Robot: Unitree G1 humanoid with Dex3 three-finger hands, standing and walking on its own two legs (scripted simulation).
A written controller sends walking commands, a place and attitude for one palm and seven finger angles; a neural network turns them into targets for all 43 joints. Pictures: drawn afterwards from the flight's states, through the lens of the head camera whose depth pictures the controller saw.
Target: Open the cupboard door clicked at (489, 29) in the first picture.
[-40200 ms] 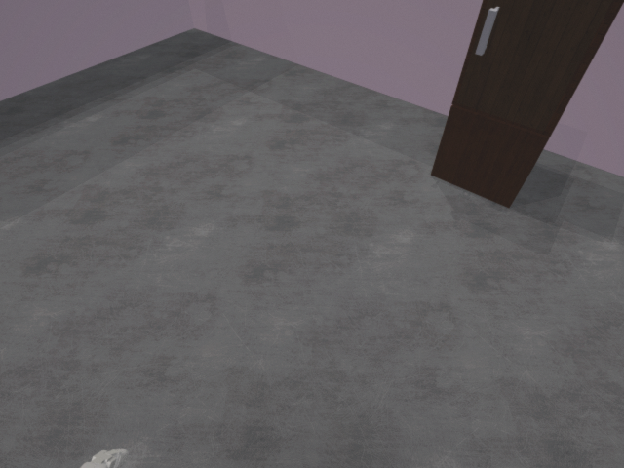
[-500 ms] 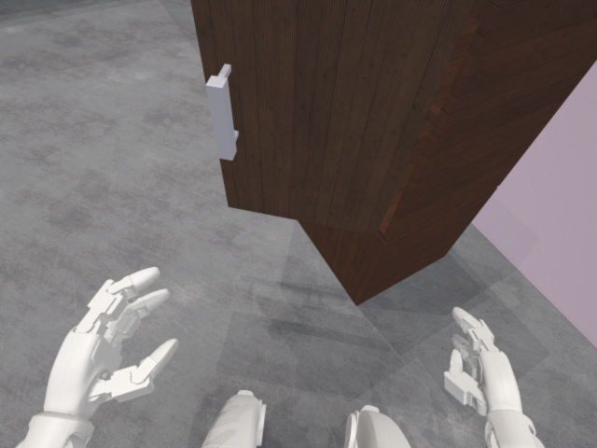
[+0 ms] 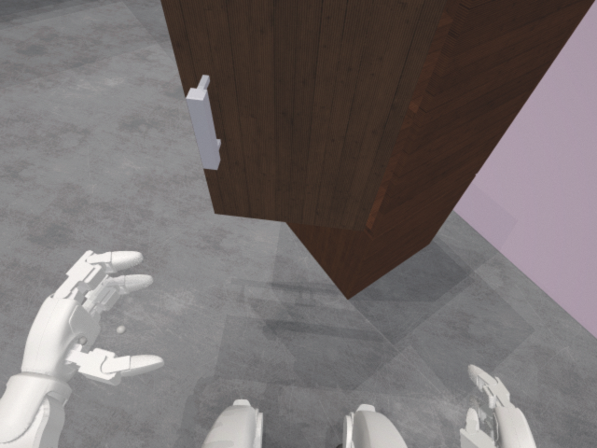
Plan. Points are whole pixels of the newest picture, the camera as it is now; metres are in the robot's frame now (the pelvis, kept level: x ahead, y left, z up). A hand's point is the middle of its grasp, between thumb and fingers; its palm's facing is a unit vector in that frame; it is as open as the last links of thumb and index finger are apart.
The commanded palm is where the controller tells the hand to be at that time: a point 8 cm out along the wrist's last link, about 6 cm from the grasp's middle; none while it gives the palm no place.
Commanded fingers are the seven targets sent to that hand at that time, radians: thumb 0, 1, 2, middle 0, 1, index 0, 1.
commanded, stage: raise the hand with hooked fingers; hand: left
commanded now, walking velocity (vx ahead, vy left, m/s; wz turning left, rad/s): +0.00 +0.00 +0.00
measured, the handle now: (208, 124) +0.59 +0.18 +0.05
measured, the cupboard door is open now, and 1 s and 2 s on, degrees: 49 49 49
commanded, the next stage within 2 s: move the hooked fingers beside the handle in 1.04 s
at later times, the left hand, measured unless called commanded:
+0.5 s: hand (90, 285) +0.29 +0.26 +0.07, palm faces -0.05 -1.00 -0.06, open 14.0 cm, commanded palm +0.27 +0.31 +0.07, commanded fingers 0.00 -0.50 0.30 -0.30 -1.20 -0.30 -1.20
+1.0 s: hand (94, 279) +0.30 +0.26 +0.07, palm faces -0.05 -1.00 -0.04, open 14.0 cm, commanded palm +0.27 +0.31 +0.07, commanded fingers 0.00 -0.50 0.30 -0.30 -1.20 -0.30 -1.20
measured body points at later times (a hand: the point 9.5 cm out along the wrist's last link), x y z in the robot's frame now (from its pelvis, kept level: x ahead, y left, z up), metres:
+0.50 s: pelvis +0.01 -0.01 +0.01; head +0.09 +0.01 +0.45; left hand +0.29 +0.32 +0.07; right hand +0.18 -0.25 -0.07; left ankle +0.02 +0.11 -0.65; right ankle +0.04 -0.14 -0.65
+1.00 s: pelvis +0.01 -0.01 +0.01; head +0.09 +0.01 +0.46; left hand +0.29 +0.31 +0.07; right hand +0.16 -0.26 -0.06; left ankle +0.02 +0.11 -0.65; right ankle +0.04 -0.14 -0.65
